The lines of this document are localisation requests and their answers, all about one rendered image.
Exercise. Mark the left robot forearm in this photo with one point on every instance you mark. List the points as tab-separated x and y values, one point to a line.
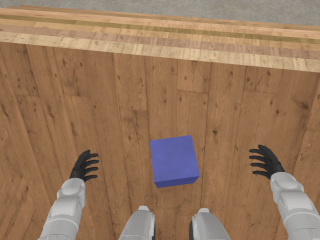
64	217

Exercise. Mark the robot right hand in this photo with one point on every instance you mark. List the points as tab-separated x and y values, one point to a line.
272	165

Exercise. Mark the robot left shin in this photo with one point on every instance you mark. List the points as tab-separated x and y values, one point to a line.
142	207

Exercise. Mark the right robot thigh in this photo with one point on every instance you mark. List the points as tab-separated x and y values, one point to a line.
206	226

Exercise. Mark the robot left hand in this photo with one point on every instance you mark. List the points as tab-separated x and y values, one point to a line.
79	170

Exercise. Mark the right robot forearm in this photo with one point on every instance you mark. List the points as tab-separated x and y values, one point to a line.
297	211

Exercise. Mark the carton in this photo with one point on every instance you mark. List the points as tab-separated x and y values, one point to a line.
174	161

